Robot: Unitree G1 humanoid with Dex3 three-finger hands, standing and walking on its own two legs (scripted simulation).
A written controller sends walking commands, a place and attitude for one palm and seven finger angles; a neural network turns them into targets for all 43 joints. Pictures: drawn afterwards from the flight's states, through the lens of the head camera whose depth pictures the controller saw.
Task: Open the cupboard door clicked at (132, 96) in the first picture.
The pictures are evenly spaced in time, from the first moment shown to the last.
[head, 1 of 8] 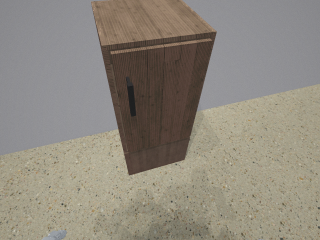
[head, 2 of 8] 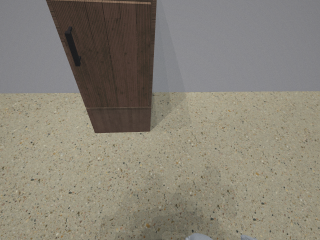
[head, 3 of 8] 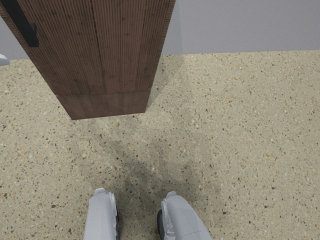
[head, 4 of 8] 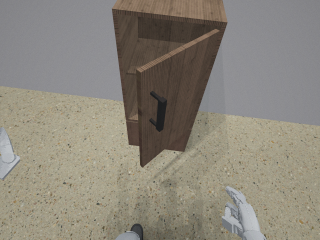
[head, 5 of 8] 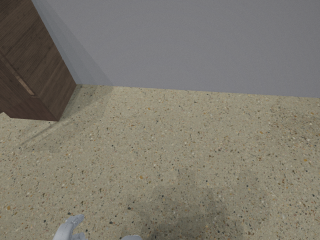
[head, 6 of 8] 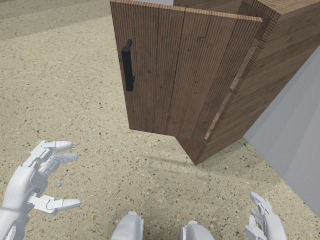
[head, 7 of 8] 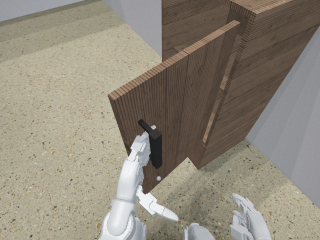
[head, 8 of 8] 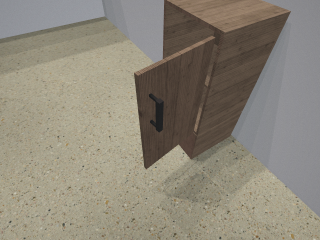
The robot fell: no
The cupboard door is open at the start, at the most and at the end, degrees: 0 100 99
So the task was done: yes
